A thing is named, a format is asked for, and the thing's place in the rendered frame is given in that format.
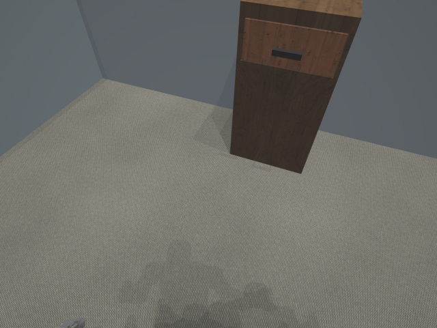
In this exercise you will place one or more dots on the handle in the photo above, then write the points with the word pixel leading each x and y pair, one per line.
pixel 284 53

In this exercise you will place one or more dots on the drawer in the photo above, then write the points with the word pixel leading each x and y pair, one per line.
pixel 321 48

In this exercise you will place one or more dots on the cabinet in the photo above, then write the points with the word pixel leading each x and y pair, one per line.
pixel 277 111

